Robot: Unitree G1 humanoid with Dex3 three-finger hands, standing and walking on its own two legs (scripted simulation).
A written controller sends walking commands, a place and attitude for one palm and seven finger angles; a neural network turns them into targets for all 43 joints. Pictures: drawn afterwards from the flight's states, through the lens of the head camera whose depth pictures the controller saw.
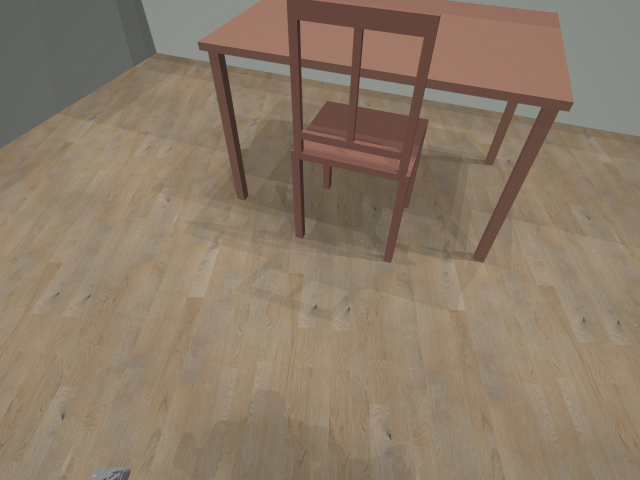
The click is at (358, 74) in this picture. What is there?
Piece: chair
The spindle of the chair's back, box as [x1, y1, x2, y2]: [347, 28, 363, 142]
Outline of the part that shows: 354,28 347,128 347,140 352,142 354,140 363,29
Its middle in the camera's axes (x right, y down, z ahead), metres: +0.10 -0.44 +1.15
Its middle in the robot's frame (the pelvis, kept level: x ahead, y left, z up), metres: +1.15 -0.04 -0.06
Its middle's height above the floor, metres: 0.71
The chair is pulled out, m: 0.00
